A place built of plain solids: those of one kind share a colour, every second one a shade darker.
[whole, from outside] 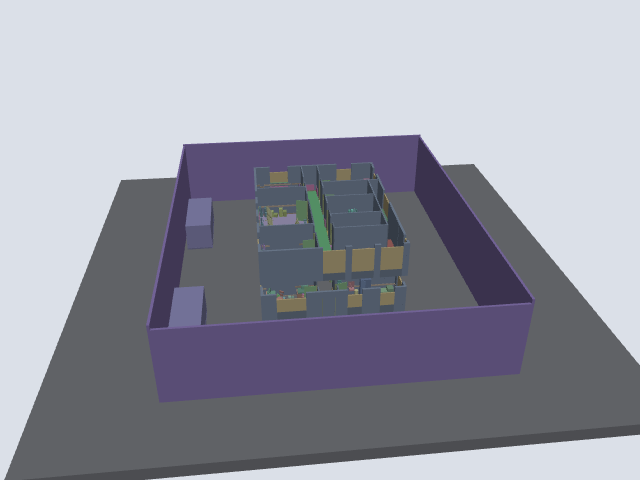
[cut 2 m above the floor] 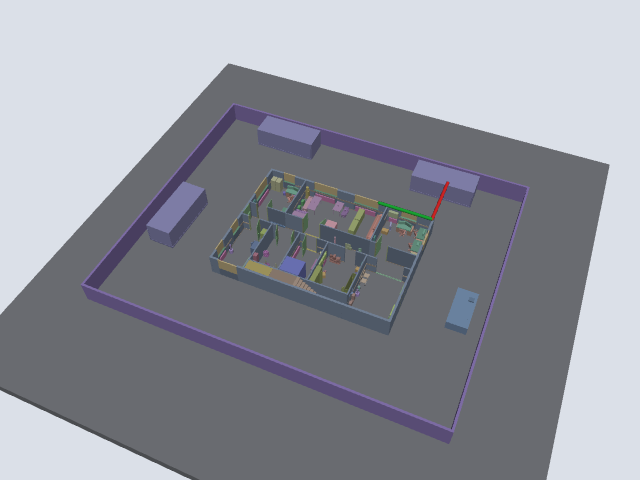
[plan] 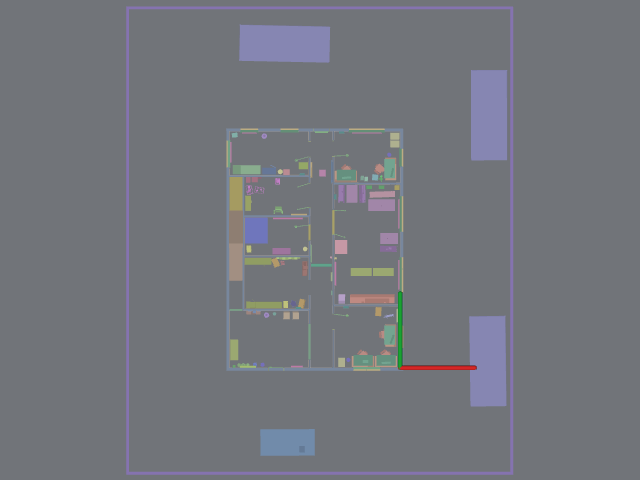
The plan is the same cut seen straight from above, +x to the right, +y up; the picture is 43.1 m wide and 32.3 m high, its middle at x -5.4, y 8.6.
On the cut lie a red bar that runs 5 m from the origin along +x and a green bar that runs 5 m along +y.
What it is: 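A works' own office and amenities block on a factory's ground, two floors round a stairwell, for the staff and hands of a middling works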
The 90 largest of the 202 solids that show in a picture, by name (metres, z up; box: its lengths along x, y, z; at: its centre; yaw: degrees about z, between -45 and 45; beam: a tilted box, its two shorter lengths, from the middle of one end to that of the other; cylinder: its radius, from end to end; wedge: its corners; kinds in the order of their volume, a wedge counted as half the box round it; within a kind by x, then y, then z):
{
 "beyond_container_1": {"box": [5.99, 2.32, 2.59], "at": [-7.77, 21.81, 1.24], "yaw": -1.2},
 "beyond_container_2": {"box": [6.06, 2.4, 2.65], "at": [-7.77, 21.81, 1.27], "yaw": -1.2},
 "beyond_container_3": {"box": [2.32, 5.99, 2.59], "at": [5.9, 0.43, 1.24], "yaw": 0.7},
 "beyond_container_4": {"box": [2.4, 6.06, 2.65], "at": [5.9, 0.43, 1.27], "yaw": 0.7},
 "beyond_container_5": {"box": [2.32, 5.99, 2.59], "at": [5.98, 16.99, 1.24], "yaw": 0.1},
 "beyond_container_6": {"box": [2.4, 6.06, 2.65], "at": [5.98, 16.99, 1.27], "yaw": 0.1},
 "yard_bound_1": {"box": [0.2, 31.52, 6.78], "at": [-18.34, 8.56, 3.34]},
 "yard_bound_2": {"box": [26.05, 0.2, 6.93], "at": [-5.42, -7.1, 3.42]},
 "yard_bound_3": {"box": [26.05, 0.2, 6.38], "at": [-5.42, 24.22, 3.14]},
 "yard_bound_4": {"box": [0.2, 31.52, 6.78], "at": [7.5, 8.56, 3.34]},
 "wall_1": {"box": [0.2, 1.41, 3.05], "at": [-11.6, 0.5, 5.3]},
 "wall_2": {"box": [0.2, 4.1, 2.75], "at": [-11.6, 1.85, 1.32]},
 "wall_3": {"box": [0.2, 2.46, 3.05], "at": [-11.6, 5.12, 5.3]},
 "wall_4": {"box": [0.2, 9.0, 4.08], "at": [-11.6, 8.4, 1.99]},
 "wall_5": {"box": [0.2, 4.06, 3.05], "at": [-11.6, 10.88, 5.3]},
 "wall_6": {"box": [0.2, 1.81, 3.05], "at": [-11.6, 13.8, 5.3]},
 "wall_7": {"box": [0.2, 0.81, 2.75], "at": [-11.6, 15.7, 1.32]},
 "wall_8": {"box": [0.96, 0.2, 2.75], "at": [-11.22, 16.0, 1.32]},
 "wall_9": {"box": [2.16, 0.2, 3.05], "at": [-10.62, -0.1, 5.3]},
 "wall_10": {"box": [0.06, 3.6, 4.08], "at": [-10.58, 5.7, 1.99]},
 "wall_11": {"box": [0.06, 3.1, 3.05], "at": [-10.52, 5.45, 5.3]},
 "wall_12": {"box": [0.06, 3.6, 2.75], "at": [-10.52, 5.7, 1.32]},
 "wall_13": {"box": [0.06, 3.45, 3.05], "at": [-10.52, 8.72, 5.3]},
 "wall_14": {"box": [0.06, 2.45, 3.05], "at": [-10.52, 11.68, 5.3]},
 "wall_15": {"box": [5.6, 0.2, 2.75], "at": [-8.9, -0.1, 1.32]},
 "wall_16": {"box": [1.51, 0.2, 2.75], "at": [-8.8, 16.0, 1.32]},
 "wall_17": {"box": [4.45, 0.06, 2.75], "at": [-8.32, 3.87, 1.32]},
 "wall_18": {"box": [4.45, 0.06, 2.75], "at": [-8.32, 3.93, 1.32]},
 "wall_19": {"box": [4.45, 0.06, 3.05], "at": [-8.32, 3.93, 5.3]},
 "wall_20": {"box": [4.45, 0.06, 3.05], "at": [-8.32, 7.03, 5.3]},
 "wall_21": {"box": [4.45, 0.06, 2.75], "at": [-8.32, 7.47, 1.32]},
 "wall_22": {"box": [4.45, 0.06, 2.75], "at": [-8.32, 7.53, 1.32]},
 "wall_23": {"box": [4.45, 0.06, 2.75], "at": [-8.32, 10.17, 1.32]},
 "wall_24": {"box": [4.45, 0.06, 2.75], "at": [-8.32, 10.23, 1.32]},
 "wall_25": {"box": [4.45, 0.06, 3.05], "at": [-8.32, 10.48, 5.3]},
 "wall_26": {"box": [4.45, 0.06, 2.75], "at": [-8.32, 12.87, 1.32]},
 "wall_27": {"box": [4.45, 0.06, 2.75], "at": [-8.32, 12.93, 1.32]},
 "wall_28": {"box": [4.45, 0.06, 3.05], "at": [-8.32, 12.93, 5.3]},
 "wall_29": {"box": [1.96, 0.2, 3.05], "at": [-7.08, -0.1, 5.3]},
 "wall_30": {"box": [0.76, 0.2, 2.75], "at": [-6.47, 16.0, 1.32]},
 "wall_31": {"box": [0.06, 2.06, 3.05], "at": [-6.07, 1.03, 5.3]},
 "wall_32": {"box": [1.6, 0.2, 2.75], "at": [-5.3, -0.1, 1.32]},
 "wall_33": {"box": [1.6, 0.2, 3.05], "at": [-5.3, -0.1, 5.3]},
 "wall_34": {"box": [1.6, 0.2, 2.75], "at": [-5.3, 16.0, 1.32]},
 "wall_35": {"box": [0.06, 2.56, 2.75], "at": [-4.53, 1.28, 1.32]},
 "wall_36": {"box": [0.06, 4.75, 2.75], "at": [-4.53, 6.58, 1.32]},
 "wall_37": {"box": [0.06, 4.75, 2.75], "at": [-4.47, 6.58, 1.32]},
 "wall_38": {"box": [0.06, 4.57, 3.05], "at": [-4.47, 9.72, 5.3]},
 "wall_39": {"box": [1.06, 0.2, 2.75], "at": [-3.98, 16.0, 1.32]},
 "wall_40": {"box": [1.36, 0.2, 2.75], "at": [-3.83, -0.1, 1.32]},
 "wall_41": {"box": [1.36, 0.2, 3.05], "at": [-3.83, -0.1, 5.3]},
 "wall_42": {"box": [4.5, 0.06, 2.75], "at": [-2.25, 4.17, 1.32]},
 "wall_43": {"box": [4.5, 0.06, 3.05], "at": [-2.25, 4.73, 5.3]},
 "wall_44": {"box": [4.5, 0.06, 3.05], "at": [-2.25, 12.03, 5.3]},
 "wall_45": {"box": [4.5, 0.06, 2.75], "at": [-2.25, 12.37, 1.32]},
 "wall_46": {"box": [4.5, 0.06, 2.75], "at": [-2.25, 12.43, 1.32]},
 "wall_47": {"box": [2.41, 0.2, 1.05], "at": [-2.25, 16.0, 0.47]},
 "wall_48": {"box": [4.7, 0.2, 3.05], "at": [-2.15, 16.0, 5.3]},
 "wall_49": {"box": [1.56, 0.2, 2.75], "at": [-0.57, -0.1, 1.32]},
 "wall_50": {"box": [1.56, 0.2, 3.05], "at": [-0.57, -0.1, 5.3]},
 "wall_51": {"box": [1.26, 0.2, 2.75], "at": [-0.42, 16.0, 1.32]},
 "wall_52": {"box": [0.2, 1.56, 2.75], "at": [0.1, 0.57, 1.32]},
 "wall_53": {"box": [0.2, 4.9, 3.05], "at": [0.1, 2.25, 5.3]},
 "wall_54": {"box": [0.2, 1.36, 2.75], "at": [0.1, 3.52, 1.32]},
 "wall_55": {"box": [0.2, 0.86, 2.75], "at": [0.1, 4.62, 1.32]},
 "wall_56": {"box": [0.2, 1.71, 2.75], "at": [0.1, 8.3, 1.32]},
 "wall_57": {"box": [0.2, 0.86, 2.75], "at": [0.1, 11.97, 1.32]},
 "wall_58": {"box": [0.2, 1.16, 2.75], "at": [0.1, 12.97, 1.32]},
 "wall_59": {"box": [0.2, 1.36, 2.75], "at": [0.1, 15.43, 1.32]},
 "wall_60": {"box": [0.2, 1.26, 3.05], "at": [0.1, 15.47, 5.3]},
 "raised_floor_drawing_1": {"box": [4.63, 7.43, 0.25], "at": [-2.25, 8.35, 3.9]},
 "shut_cell_1": {"box": [0.89, 2.26, 3.83], "at": [-11.05, 11.71, 1.86]},
 "raised_floor_gallery_1": {"box": [1.73, 16.03, 0.25], "at": [-5.3, 7.95, 3.9]},
 "beyond_skip_1": {"box": [3.66, 1.78, 0.88], "at": [-7.58, -5.02, 0.86], "yaw": 0.2},
 "wc_cubicles_1": {"box": [1.54, 1.77, 2.08], "at": [-9.68, 9.24, 0.99]},
 "counter_1": {"box": [0.55, 1.4, 0.95], "at": [-11.17, 1.21, 0.57]},
 "counter_2": {"box": [1.4, 0.55, 0.95], "at": [-2.62, 6.44, 0.57]},
 "counter_3": {"box": [1.4, 0.55, 0.95], "at": [-1.14, 6.44, 0.57]},
 "window_pane_1": {"box": [0.1, 2.5, 1.61], "at": [-11.65, 7.6, 5.67]},
 "window_pane_2": {"box": [1.8, 0.1, 2.06], "at": [-10.3, 16.05, 5.49]},
 "window_pane_3": {"box": [1.8, 0.1, 2.06], "at": [-8.0, 16.05, 5.49]},
 "window_pane_4": {"box": [1.8, 0.1, 2.06], "at": [-5.7, 16.05, 5.49]},
 "lockers_1": {"box": [1.8, 0.45, 1.85], "at": [-9.56, 7.16, 0.88]},
 "vending_machine_1": {"box": [0.82, 0.95, 1.88], "at": [-3.98, 8.13, 0.89]},
 "filing_tall_1": {"box": [0.47, 0.62, 1.37], "at": [-3.94, 0.36, 0.64]},
 "filing_tall_2": {"box": [0.62, 0.47, 1.37], "at": [-0.36, 15.06, 0.64]},
 "filing_tall_3": {"box": [0.62, 0.47, 1.37], "at": [-0.36, 15.57, 0.64]},
 "cupboard_steel_1": {"box": [0.92, 0.45, 1.88], "at": [-8.83, 13.24, 0.89]},
 "raised_floor_landing_1": {"box": [1.08, 2.4, 0.25], "at": [-11.03, 11.76, 3.9]},
 "stair_insitu_1": {"box": [0.95, 2.22, 0.2], "at": [-11.05, 9.47, 2.01]}
}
